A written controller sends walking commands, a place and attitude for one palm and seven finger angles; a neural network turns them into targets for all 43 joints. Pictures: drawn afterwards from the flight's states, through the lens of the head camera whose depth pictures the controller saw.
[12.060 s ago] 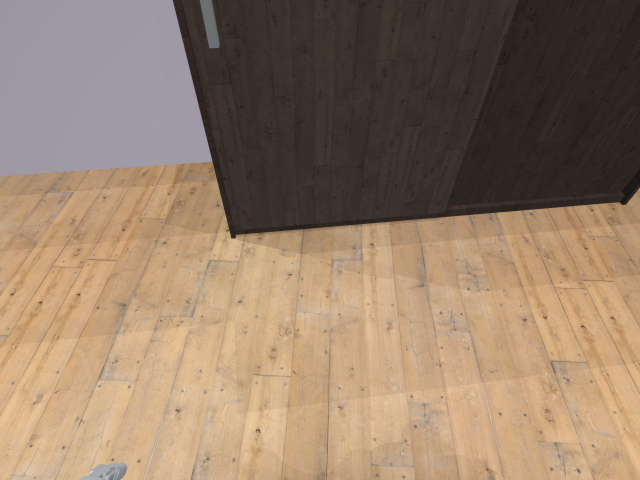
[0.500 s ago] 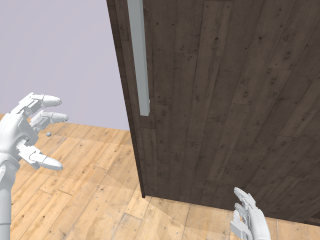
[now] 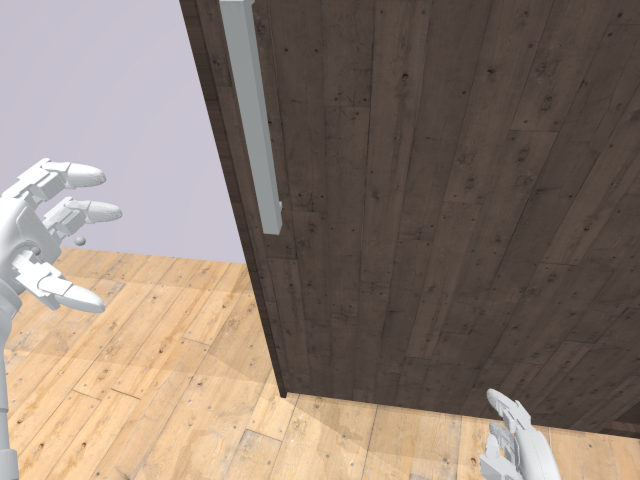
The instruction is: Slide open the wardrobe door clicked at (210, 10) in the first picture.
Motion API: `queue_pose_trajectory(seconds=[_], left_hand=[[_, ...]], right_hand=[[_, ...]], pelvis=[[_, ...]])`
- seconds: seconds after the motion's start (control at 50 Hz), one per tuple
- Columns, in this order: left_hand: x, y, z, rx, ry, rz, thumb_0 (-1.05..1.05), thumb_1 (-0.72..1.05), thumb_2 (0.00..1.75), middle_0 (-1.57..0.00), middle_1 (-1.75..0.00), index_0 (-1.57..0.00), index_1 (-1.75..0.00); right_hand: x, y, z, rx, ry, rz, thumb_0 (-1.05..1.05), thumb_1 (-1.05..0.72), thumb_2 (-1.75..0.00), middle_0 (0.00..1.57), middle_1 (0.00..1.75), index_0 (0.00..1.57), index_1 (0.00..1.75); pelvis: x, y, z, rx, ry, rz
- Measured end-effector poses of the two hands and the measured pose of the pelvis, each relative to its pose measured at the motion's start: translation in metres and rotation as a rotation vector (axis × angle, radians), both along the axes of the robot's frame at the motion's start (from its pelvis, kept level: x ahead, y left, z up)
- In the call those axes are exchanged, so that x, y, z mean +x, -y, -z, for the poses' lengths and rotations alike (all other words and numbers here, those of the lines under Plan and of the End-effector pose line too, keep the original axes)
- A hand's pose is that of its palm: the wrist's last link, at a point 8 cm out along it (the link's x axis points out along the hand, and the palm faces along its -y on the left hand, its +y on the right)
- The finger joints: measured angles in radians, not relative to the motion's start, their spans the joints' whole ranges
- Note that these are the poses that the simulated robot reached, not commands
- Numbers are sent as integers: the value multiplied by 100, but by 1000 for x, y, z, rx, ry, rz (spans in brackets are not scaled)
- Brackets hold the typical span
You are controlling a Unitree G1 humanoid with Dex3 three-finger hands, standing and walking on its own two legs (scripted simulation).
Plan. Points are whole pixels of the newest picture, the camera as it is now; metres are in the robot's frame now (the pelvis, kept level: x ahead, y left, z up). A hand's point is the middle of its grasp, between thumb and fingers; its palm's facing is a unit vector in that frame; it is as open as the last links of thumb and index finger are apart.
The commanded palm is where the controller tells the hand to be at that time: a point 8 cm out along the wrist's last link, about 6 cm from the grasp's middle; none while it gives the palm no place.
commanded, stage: raise the hand with hooked fingers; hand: left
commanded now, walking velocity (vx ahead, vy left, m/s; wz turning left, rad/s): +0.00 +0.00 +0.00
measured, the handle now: (262, 131) +0.51 +0.13 +0.21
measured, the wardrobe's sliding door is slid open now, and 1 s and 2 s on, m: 0.00 0.00 0.00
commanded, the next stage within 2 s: move the hooked fingers beside the handle in 0.18 s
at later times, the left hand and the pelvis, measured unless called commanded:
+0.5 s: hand (94, 229) +0.30 +0.27 +0.21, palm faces +0.05 -0.99 -0.10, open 14.0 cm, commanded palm +0.27 +0.31 +0.22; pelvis +0.00 +0.00 +0.00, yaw +1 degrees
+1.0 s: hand (130, 203) +0.35 +0.25 +0.20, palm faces +0.02 -1.00 -0.07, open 14.0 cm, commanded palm +0.32 +0.29 +0.21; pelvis +0.00 +0.00 +0.00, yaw +0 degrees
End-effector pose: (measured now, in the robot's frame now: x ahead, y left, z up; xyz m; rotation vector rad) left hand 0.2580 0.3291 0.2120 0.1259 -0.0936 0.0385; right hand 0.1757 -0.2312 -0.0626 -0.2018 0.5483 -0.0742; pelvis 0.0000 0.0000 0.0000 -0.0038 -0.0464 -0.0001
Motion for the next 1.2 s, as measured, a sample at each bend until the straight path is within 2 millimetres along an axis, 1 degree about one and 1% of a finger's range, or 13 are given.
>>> queue_pose_trajectory(seconds=[0.16, 0.38, 0.46, 0.58, 0.66, 0.84, 0.92, 1.08, 1.2], left_hand=[[0, -2, -5, 4, 0, -28, -2, -50, 30, -30, -120, -30, -120], [2, 1, -3, -11, -8, -18, -2, -50, 30, -30, -120, -30, -120], [11, 3, 0, -21, -19, -19, -2, -50, 30, -30, -120, -30, -120], [28, 13, -1, -24, -9, 11, -2, -50, 30, -30, -120, -30, -120], [39, 14, 0, -38, -19, 12, -2, -50, 30, -30, -120, -30, -120], [52, 15, 3, -52, -20, 13, -2, -50, 30, -30, -120, -30, -120], [60, 16, 7, -60, -40, 12, -2, -50, 30, -30, -120, -30, -120], [78, 27, 5, -69, -30, 35, -2, -50, 30, -30, -120, -30, -120], [95, 36, 8, -76, -61, 41, -2, -50, 30, -30, -120, -30, -120]], right_hand=[[7, -4, 0, 15, 14, -12, 2, -90, -89, 20, 30, 20, 30], [12, -8, 1, 26, 17, -25, 2, -90, -89, 20, 30, 20, 30], [10, -6, 3, 18, 7, -21, 2, -90, -89, 20, 30, 20, 30], [4, -3, 3, 15, -3, 0, 2, -90, -89, 20, 30, 20, 30], [-3, -1, 5, 15, -18, 19, 2, -90, -89, 20, 30, 20, 30], [-16, 5, 10, 3, -59, 49, 2, -90, -89, 20, 30, 20, 30], [-20, 5, 11, -5, -77, 56, 2, -90, -89, 20, 30, 20, 30], [-23, 2, 13, -5, -93, 68, 2, -90, -89, 20, 30, 20, 30], [-27, 0, 15, 0, -110, 80, 2, -90, -89, 20, 30, 20, 30]], pelvis=[[1, 4, 0, 1, 5, -5], [1, 5, 0, 1, 3, -11], [0, 5, 1, 1, 3, -14], [-1, 4, 0, 3, -2, -9], [-1, 3, 0, 4, -8, -3], [-1, 0, 0, 4, -17, 3], [-2, -1, 0, 3, -20, 2], [-1, -5, 0, 3, -27, 4], [0, -6, -1, 3, -37, 6]])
